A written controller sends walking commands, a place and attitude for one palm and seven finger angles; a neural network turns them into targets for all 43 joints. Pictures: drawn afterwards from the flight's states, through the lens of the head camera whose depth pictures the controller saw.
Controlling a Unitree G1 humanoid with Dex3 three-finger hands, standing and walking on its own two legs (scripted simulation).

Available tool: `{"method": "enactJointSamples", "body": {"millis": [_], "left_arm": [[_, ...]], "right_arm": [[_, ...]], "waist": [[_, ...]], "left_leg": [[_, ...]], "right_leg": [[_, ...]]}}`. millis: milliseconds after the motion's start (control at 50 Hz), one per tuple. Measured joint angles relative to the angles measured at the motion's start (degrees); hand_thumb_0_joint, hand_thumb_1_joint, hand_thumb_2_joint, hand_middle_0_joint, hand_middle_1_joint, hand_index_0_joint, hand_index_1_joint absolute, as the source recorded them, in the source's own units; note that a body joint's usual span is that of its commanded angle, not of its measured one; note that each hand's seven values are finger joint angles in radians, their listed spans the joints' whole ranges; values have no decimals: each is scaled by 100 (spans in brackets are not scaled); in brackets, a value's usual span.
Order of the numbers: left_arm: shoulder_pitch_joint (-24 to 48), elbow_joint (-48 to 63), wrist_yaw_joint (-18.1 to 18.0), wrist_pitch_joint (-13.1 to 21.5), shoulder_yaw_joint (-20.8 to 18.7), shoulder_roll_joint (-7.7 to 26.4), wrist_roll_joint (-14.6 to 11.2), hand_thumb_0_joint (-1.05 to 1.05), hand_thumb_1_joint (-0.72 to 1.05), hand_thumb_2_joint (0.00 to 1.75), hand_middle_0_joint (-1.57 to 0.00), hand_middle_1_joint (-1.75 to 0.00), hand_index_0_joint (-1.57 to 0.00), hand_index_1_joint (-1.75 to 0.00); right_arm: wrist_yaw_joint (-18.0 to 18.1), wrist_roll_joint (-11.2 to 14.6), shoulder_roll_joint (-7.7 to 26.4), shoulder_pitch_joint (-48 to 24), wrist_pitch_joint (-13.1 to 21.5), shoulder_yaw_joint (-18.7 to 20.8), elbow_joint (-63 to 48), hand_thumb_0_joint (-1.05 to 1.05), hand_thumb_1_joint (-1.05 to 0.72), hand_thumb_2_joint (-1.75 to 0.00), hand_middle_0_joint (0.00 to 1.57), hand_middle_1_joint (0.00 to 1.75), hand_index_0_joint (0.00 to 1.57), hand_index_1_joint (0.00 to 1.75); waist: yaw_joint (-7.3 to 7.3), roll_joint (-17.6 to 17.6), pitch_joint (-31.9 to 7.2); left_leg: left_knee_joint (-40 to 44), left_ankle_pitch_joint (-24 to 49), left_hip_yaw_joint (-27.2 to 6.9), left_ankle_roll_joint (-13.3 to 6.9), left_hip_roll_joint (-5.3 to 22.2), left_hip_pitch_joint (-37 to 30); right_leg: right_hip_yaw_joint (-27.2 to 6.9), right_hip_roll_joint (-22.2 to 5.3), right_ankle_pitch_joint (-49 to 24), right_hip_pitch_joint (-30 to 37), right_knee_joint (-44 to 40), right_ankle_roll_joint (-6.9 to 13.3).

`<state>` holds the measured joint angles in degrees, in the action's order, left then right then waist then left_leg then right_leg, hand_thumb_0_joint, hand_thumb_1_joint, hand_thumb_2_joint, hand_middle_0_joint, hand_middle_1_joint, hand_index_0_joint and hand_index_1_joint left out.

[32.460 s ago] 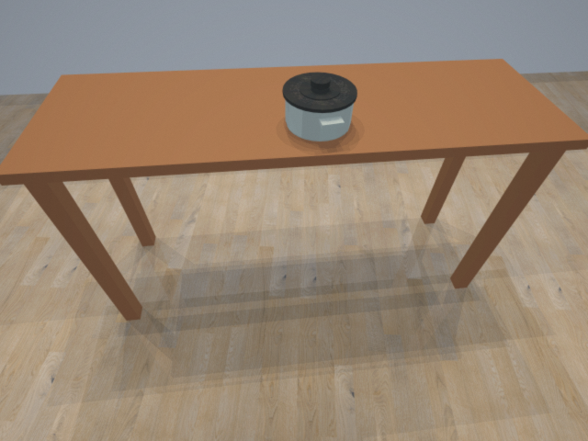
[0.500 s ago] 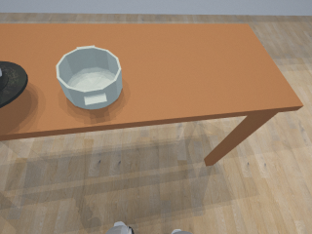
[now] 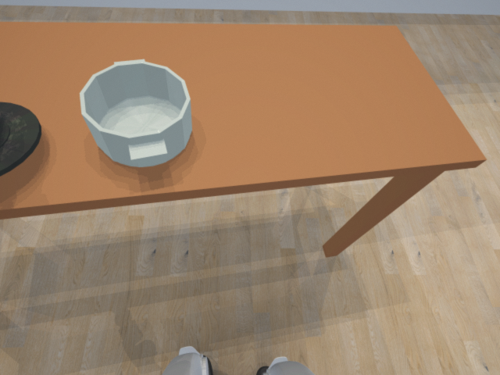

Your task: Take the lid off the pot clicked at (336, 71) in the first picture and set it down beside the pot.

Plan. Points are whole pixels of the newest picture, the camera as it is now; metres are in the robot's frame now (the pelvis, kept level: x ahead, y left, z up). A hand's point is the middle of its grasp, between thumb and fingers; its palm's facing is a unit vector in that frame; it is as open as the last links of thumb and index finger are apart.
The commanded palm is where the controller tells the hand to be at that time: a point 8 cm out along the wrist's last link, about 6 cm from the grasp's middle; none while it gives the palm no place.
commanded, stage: lower the lid onto the table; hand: left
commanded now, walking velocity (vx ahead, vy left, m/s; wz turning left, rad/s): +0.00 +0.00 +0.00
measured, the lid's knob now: out of the picture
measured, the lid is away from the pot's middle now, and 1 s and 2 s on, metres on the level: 0.24 0.25 0.25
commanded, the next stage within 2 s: open the fingers wide in 0.16 s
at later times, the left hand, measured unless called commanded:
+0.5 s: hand out of the picture +0.45 +0.38 +0.07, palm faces -0.42 -0.18 -0.89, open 7.2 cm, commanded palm +0.49 +0.37 +0.14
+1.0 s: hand out of the picture +0.45 +0.37 +0.09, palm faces -0.43 -0.14 -0.89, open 8.9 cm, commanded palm +0.48 +0.36 +0.14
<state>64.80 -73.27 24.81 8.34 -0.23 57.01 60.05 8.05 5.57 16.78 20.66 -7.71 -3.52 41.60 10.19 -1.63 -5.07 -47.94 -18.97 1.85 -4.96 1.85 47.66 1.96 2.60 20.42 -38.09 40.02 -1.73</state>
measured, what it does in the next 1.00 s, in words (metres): stands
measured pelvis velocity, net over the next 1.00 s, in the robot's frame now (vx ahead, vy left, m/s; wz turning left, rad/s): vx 0.00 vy -0.01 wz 0.01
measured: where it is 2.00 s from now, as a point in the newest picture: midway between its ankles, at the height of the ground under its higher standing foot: outside the picture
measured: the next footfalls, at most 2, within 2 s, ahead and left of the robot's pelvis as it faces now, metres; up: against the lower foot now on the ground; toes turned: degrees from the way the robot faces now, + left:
none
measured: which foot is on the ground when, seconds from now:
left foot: down 0.00-1.00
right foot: down 0.00-1.00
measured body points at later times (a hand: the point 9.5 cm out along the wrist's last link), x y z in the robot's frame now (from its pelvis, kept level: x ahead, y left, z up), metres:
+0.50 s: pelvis +0.00 +0.00 +0.00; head +0.10 +0.04 +0.43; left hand +0.46 +0.38 +0.12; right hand +0.00 -0.28 -0.11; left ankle +0.03 +0.06 -0.70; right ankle -0.02 -0.15 -0.70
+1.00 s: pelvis +0.00 -0.01 +0.00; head +0.10 +0.03 +0.43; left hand +0.47 +0.37 +0.14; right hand +0.01 -0.29 -0.11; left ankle +0.03 +0.06 -0.70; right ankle -0.02 -0.15 -0.70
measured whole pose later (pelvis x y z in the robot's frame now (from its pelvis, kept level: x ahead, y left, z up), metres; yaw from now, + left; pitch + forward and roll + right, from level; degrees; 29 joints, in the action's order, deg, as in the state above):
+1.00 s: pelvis +0.00 -0.01 +0.00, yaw +1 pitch +18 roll -5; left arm 58.5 -65.5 21.9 10.2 -2.3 54.2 58.8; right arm 6.8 5.3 16.7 19.3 -10.8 -2.5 39.7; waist 8.3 -1.6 -4.9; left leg -49.1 -19.1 1.4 -4.7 1.3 48.0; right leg 2.4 2.2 21.6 -38.8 42.6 -1.3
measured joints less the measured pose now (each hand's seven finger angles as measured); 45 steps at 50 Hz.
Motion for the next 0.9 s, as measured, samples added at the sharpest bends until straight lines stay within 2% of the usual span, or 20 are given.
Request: {"method": "enactJointSamples", "body": {"millis": [260,340,400,460,540,600,740,840,900], "left_arm": [[-25,100,-69,78,-3,9,13,2,32,68,-60,-97,-65,-99],[-756,770,-200,207,-530,-116,-14,2,32,68,-60,-97,-65,-99],[-892,882,-257,255,-550,-254,-18,2,33,67,-59,-98,-64,-100],[-879,836,-322,259,-628,-265,-4,2,34,66,-58,-98,-63,-100],[-737,578,-419,150,-425,-211,48,2,34,66,-57,-98,-62,-101],[-736,711,-389,108,-270,-244,71,1,35,66,-57,-99,-61,-101],[-618,699,-294,117,-103,-259,-158,1,36,67,-54,-99,-58,-101],[-479,629,-311,91,73,-265,-164,0,33,68,-52,-98,-55,-100],[-514,655,-287,111,4,-263,-152,0,30,67,-50,-98,-52,-98]], "right_arm": [[22,-22,-26,16,-8,0,23,0,-90,-90,20,30,21,30],[-123,-99,-58,87,-204,136,-182,0,-90,-90,20,30,21,30],[-190,-96,-78,34,-339,127,-193,0,-90,-90,20,30,21,30],[-197,-70,-103,-64,-387,92,-218,0,-90,-90,20,30,21,30],[-189,-53,-97,-166,-336,68,-268,0,-90,-90,20,30,21,30],[-164,-62,-68,-191,-283,88,-268,0,-90,-90,20,30,21,30],[-113,-33,-15,-217,-243,103,-186,0,-90,-90,20,30,21,30],[-123,-11,20,-199,-236,94,-193,0,-90,-90,20,30,21,30],[-123,-9,24,-192,-251,83,-211,0,-90,-90,20,30,21,30]], "waist": [[21,-1,-21],[-46,-21,-56],[-110,-4,-37],[-107,27,-31],[-98,42,-11],[-160,30,18],[-217,33,-11],[-215,29,11],[-203,30,41]], "left_leg": [[-165,-50,-28,-14,5,256],[-135,-51,23,-7,1,203],[-136,-50,6,-16,-16,144],[-136,-38,-28,-10,-21,110],[-150,-22,-75,7,-29,102],[-133,3,-100,15,-42,90],[-97,12,-110,15,-69,2],[-113,4,-103,20,-79,-3],[-122,-1,-75,20,-74,14]], "right_leg": [[26,8,48,-235,142,0],[-25,-1,61,-220,160,47],[-7,-15,77,-157,173,19],[26,-15,76,-111,171,17],[73,-14,76,-87,186,41],[98,-21,66,-68,175,60],[108,-44,78,13,168,40],[102,-55,107,1,221,59],[73,-56,119,-41,262,51]]}}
